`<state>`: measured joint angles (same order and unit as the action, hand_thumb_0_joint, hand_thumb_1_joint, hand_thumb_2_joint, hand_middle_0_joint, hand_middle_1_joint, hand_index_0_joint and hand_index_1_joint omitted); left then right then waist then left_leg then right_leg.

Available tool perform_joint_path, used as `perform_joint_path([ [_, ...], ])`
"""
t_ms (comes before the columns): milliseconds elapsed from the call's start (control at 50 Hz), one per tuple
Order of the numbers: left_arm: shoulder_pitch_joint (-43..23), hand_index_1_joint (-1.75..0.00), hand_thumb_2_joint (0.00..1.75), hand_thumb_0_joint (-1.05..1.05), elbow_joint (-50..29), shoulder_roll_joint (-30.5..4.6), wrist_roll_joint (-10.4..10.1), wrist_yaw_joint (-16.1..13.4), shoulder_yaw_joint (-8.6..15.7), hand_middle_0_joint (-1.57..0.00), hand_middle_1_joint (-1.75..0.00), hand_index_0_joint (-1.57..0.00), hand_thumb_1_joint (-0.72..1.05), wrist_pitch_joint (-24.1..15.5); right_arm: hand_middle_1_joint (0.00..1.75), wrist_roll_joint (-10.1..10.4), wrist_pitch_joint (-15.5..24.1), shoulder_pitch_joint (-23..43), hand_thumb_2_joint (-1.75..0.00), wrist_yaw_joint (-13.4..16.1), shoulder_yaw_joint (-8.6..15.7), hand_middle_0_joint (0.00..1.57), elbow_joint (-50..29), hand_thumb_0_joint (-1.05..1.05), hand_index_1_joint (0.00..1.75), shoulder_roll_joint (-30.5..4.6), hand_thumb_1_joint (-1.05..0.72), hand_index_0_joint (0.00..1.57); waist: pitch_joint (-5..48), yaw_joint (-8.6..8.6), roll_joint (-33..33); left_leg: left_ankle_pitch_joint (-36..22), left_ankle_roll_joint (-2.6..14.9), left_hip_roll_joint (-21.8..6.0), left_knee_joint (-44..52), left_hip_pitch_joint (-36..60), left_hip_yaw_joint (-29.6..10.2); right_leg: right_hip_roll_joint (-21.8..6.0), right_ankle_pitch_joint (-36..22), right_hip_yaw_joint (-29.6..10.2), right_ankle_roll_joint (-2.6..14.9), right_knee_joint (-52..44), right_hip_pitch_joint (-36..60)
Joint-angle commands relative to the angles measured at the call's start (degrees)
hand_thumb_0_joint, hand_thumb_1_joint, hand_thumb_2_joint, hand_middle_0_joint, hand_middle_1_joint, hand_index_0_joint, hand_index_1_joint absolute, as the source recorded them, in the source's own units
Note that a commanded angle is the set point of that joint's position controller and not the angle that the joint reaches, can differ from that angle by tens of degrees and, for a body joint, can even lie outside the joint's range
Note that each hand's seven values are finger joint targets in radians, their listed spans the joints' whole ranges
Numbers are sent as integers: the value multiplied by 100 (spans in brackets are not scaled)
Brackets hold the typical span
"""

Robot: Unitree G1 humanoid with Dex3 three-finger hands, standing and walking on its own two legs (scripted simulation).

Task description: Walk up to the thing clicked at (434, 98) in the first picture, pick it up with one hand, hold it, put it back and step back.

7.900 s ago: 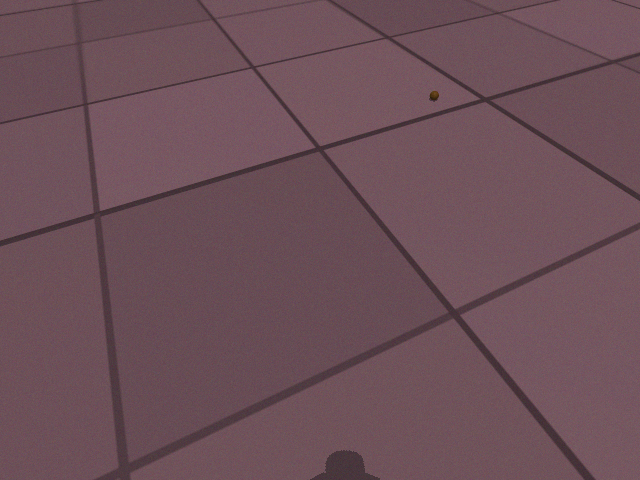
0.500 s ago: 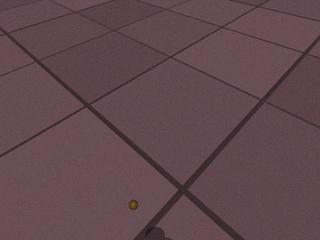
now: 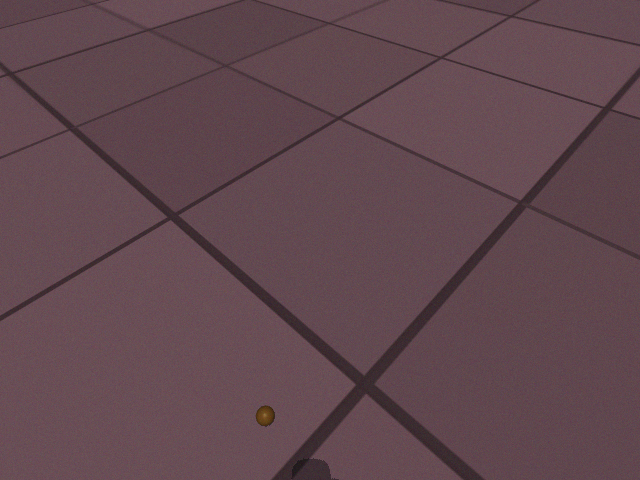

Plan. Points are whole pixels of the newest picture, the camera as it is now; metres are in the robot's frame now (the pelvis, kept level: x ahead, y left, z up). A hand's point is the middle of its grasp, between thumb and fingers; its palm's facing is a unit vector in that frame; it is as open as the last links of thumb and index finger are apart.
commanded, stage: stand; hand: left
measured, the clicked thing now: (265, 415) +0.45 +0.22 -0.76
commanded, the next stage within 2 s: none
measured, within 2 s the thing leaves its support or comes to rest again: neither
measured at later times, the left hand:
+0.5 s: hand out of the picture +0.07 +0.25 -0.16, palm faces -0.02 -0.94 -0.34, open 7.4 cm
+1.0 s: hand out of the picture +0.08 +0.25 -0.16, palm faces -0.02 -0.94 -0.35, open 7.4 cm
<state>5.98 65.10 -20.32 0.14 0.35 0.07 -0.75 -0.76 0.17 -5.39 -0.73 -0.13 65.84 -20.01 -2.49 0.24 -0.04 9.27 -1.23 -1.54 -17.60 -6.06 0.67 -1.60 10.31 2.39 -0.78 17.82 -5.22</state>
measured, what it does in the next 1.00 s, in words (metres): stands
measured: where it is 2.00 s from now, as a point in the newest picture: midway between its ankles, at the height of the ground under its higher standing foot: outside the picture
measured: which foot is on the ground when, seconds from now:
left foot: down 0.00-1.00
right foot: down 0.00-1.00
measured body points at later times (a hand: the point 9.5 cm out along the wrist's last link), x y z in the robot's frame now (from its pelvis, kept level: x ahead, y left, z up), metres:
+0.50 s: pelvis +0.00 +0.00 +0.00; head +0.01 +0.00 +0.45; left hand +0.07 +0.30 -0.13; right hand +0.08 -0.30 -0.14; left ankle +0.00 +0.13 -0.75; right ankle -0.01 -0.12 -0.75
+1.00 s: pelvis +0.01 +0.00 +0.00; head +0.02 +0.00 +0.45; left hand +0.08 +0.30 -0.13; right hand +0.08 -0.30 -0.13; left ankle +0.00 +0.13 -0.75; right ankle -0.01 -0.13 -0.75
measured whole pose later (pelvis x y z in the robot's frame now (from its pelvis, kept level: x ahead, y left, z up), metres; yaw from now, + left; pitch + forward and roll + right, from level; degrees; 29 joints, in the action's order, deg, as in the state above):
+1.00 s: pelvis +0.01 +0.00 +0.00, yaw +0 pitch -2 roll +0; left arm 6.6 64.8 -20.4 0.2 0.4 0.3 -0.5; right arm -0.8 0.2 -6.1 -0.5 -0.3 64.9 -20.1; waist -2.6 0.0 -0.1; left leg 9.9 -1.4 -1.7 -17.2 -5.3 0.8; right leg -1.5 11.1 2.3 -0.6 17.8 -4.7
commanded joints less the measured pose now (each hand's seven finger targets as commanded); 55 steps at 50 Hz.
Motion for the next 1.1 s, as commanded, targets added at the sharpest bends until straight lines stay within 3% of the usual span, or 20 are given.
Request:
perform_joint_path([
  [0,-272,-30,90,0,-328,-1230,18,-92,229,-20,-30,-20,90,-96,30,15,142,242,-90,105,193,20,-333,0,30,-1223,-90,20,403,7,-64,-673,155,-643,268,-2,-438,-668,-606,-560,175,-324,-15],
  [40,-253,-30,90,0,-318,-1244,26,-87,232,-20,-30,-20,90,-91,30,21,139,278,-90,103,203,20,-340,0,30,-1220,-90,20,353,-9,-57,-560,166,-648,296,-41,-467,-657,-430,-548,175,-319,-27],
  [220,-211,-30,90,0,-317,-1218,18,-81,219,-20,-30,-20,90,-98,30,25,160,251,-90,106,199,20,-349,0,30,-1226,-90,20,405,-15,-62,-903,151,-666,259,50,-496,-650,-718,-530,180,-274,-4],
  [320,-180,-30,90,0,-314,-1212,28,-73,219,-20,-30,-20,90,-83,30,27,144,205,-90,106,200,20,-339,0,30,-1232,-90,20,371,-7,-45,-567,160,-636,284,37,-467,-647,-467,-577,182,-339,-120],
  [420,-173,-30,90,0,-322,-1235,28,-78,222,-20,-30,-20,90,-93,30,26,157,223,-90,110,196,20,-346,0,30,-1210,-90,20,404,-20,20,-875,161,-671,241,117,-487,-644,-744,-554,194,-270,-42],
  [500,-122,-30,90,0,-304,-1197,22,-83,212,-20,-30,-20,90,-98,30,31,139,232,-90,104,196,20,-354,0,30,-1233,-90,20,335,-25,7,-672,162,-633,239,80,-468,-629,-573,-550,165,-341,-97],
  [620,-127,-30,90,0,-328,-1244,26,-86,229,-20,-30,-20,90,-97,30,28,151,194,-90,105,188,20,-370,0,30,-1201,-90,20,402,-14,8,-907,158,-659,234,138,-467,-651,-806,-554,186,-284,-36],
  [680,-175,-30,90,0,-330,-1238,30,-89,240,-20,-30,-20,90,-78,30,20,136,205,-90,118,189,20,-381,0,30,-1223,-90,20,345,-18,-17,-679,160,-649,272,78,-459,-638,-566,-561,185,-293,-103],
  [760,-112,-30,90,0,-335,-1238,31,-81,240,-20,-30,-20,90,-91,30,22,167,155,-90,119,184,20,-383,0,30,-1222,-90,20,454,-25,-49,-1012,176,-672,223,176,-437,-675,-944,-582,189,-256,21],
  [1080,-122,-30,90,0,-343,-1207,27,-82,230,-20,-30,-20,90,-92,30,28,155,158,-90,127,191,20,-407,0,30,-1231,-90,20,375,-28,-44,-925,170,-665,253,142,-428,-661,-839,-566,176,-297,14],
])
